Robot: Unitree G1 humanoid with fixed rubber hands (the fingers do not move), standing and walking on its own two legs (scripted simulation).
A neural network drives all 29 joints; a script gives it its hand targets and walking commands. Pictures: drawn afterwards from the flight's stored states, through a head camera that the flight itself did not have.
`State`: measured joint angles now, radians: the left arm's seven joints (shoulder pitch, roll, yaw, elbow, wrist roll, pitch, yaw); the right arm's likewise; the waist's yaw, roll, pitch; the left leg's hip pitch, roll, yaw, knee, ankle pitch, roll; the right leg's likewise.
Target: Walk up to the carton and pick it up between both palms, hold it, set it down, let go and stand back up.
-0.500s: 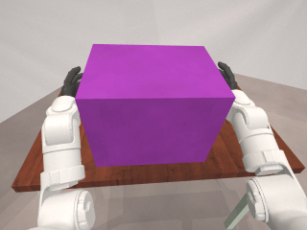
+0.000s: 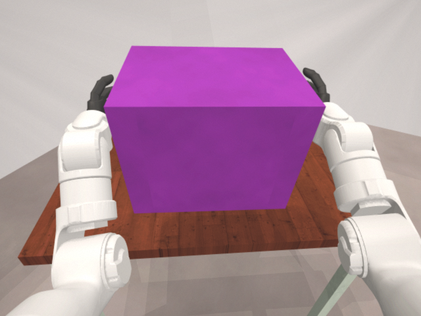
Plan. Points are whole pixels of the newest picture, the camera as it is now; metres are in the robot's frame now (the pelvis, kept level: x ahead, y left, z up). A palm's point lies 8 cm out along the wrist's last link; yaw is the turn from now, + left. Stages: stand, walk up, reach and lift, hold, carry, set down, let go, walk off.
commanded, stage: hold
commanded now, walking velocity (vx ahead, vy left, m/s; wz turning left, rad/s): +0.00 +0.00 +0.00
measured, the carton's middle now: (210, 128) +0.38 +0.00 +0.22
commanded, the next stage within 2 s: none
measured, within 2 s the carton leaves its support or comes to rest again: neither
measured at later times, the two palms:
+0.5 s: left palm (98, 117) +0.36 +0.20 +0.26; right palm (313, 104) +0.37 -0.19 +0.28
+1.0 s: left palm (96, 115) +0.37 +0.20 +0.26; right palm (310, 103) +0.38 -0.18 +0.28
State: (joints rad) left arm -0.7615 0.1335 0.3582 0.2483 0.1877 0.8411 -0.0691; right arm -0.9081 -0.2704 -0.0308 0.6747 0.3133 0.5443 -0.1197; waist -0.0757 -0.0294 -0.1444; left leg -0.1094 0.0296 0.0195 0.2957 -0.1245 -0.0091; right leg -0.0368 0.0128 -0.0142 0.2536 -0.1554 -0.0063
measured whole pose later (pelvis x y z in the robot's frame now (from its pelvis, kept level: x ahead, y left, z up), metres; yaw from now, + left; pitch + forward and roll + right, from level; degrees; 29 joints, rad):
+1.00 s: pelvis +0.00 +0.00 +0.00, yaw +0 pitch -2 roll -1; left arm -0.77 0.17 0.33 0.27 0.15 0.84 -0.06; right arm -0.96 -0.30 0.01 0.69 0.35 0.58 -0.14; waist -0.06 -0.01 -0.17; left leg -0.16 0.03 0.01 0.32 -0.13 -0.01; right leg -0.07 0.02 -0.02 0.25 -0.15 0.00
